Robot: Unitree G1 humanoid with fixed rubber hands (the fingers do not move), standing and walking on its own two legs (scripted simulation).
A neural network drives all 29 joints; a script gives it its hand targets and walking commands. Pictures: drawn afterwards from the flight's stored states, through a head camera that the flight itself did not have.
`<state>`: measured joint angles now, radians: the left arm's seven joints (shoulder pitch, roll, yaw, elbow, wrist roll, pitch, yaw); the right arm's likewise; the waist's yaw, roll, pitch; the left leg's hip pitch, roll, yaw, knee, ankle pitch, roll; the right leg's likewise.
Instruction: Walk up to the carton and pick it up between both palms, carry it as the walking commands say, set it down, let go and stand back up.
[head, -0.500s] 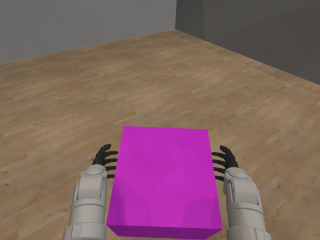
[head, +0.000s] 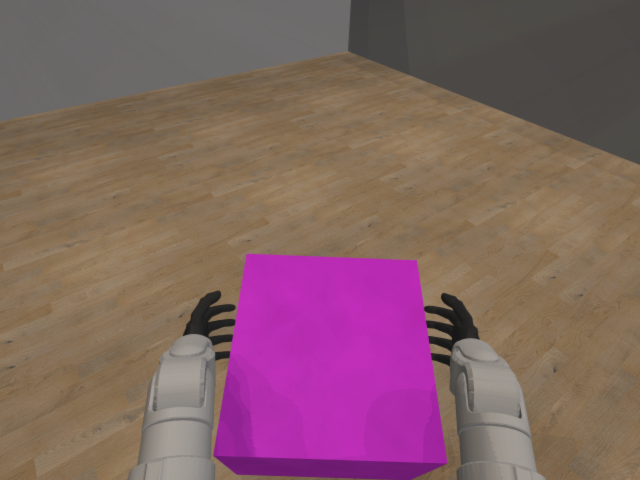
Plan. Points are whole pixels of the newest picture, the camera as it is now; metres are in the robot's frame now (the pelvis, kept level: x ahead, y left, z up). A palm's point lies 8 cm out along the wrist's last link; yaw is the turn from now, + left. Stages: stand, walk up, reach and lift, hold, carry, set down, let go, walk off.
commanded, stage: reach and lift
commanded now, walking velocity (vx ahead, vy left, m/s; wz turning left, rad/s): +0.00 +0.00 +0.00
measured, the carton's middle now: (327, 366) +0.31 +0.01 -0.04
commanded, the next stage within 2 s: hold in 0.26 s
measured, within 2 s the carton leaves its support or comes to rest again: neither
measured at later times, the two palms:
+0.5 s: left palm (198, 352) +0.27 +0.17 +0.04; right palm (468, 356) +0.27 -0.17 +0.05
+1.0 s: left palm (183, 343) +0.27 +0.19 +0.06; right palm (443, 336) +0.29 -0.14 +0.06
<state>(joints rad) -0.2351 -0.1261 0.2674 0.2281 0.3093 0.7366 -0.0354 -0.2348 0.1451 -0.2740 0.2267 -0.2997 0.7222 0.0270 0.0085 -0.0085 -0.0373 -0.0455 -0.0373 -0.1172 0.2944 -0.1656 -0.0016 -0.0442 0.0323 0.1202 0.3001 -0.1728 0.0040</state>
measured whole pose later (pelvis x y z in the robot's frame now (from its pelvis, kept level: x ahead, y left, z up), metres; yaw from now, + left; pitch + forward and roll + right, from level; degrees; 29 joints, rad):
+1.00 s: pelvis -0.02 +0.01 -0.03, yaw +4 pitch +4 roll +0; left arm -0.30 -0.15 0.21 -0.08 0.16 0.92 0.16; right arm -0.31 0.13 -0.22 -0.08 -0.16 0.92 -0.11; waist -0.02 0.01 -0.08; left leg -0.47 -0.09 -0.11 0.72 -0.31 0.02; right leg -0.44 -0.02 0.02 0.71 -0.34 0.03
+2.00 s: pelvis -0.05 -0.01 -0.02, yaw +11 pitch +3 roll +0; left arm -0.43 -0.13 0.24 -0.08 0.13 1.15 0.21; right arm -0.45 0.12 -0.26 -0.08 -0.13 1.15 -0.19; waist -0.01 0.01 -0.11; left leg -0.41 -0.02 0.01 0.53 -0.17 0.02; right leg -0.34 -0.02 -0.08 0.56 -0.28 -0.01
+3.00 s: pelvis -0.04 -0.01 -0.02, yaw +11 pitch +3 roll +0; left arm -0.27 -0.15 0.21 -0.10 0.17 1.04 0.17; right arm -0.28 0.16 -0.22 -0.11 -0.17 1.04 -0.15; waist -0.01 0.01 -0.12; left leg -0.39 0.00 0.02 0.53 -0.19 0.01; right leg -0.31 -0.02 -0.09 0.56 -0.30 -0.02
